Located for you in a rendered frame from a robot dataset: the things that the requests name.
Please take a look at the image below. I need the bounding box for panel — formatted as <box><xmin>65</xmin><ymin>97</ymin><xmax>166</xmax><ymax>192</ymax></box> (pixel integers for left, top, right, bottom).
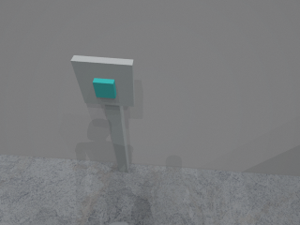
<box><xmin>70</xmin><ymin>55</ymin><xmax>135</xmax><ymax>173</ymax></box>

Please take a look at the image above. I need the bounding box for button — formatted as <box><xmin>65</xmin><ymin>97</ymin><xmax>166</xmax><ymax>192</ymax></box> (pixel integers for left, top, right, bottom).
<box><xmin>93</xmin><ymin>78</ymin><xmax>116</xmax><ymax>98</ymax></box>

